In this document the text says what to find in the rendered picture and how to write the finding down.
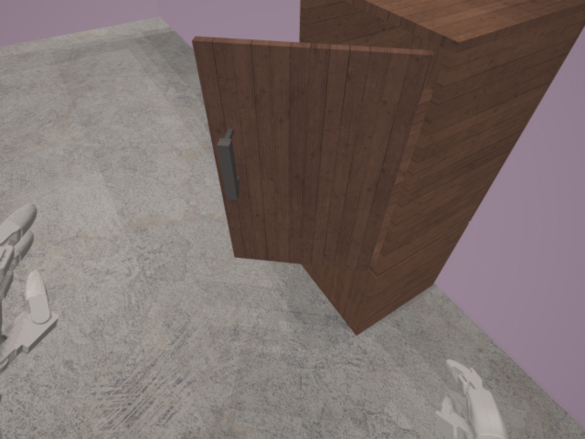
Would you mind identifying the robot right hand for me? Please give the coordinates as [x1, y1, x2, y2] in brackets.
[435, 359, 508, 439]

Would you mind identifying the robot left hand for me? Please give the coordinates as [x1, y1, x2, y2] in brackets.
[0, 203, 59, 374]

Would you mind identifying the cupboard door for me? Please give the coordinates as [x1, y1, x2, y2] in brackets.
[192, 37, 433, 271]

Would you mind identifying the handle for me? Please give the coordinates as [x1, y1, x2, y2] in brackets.
[217, 128, 240, 200]

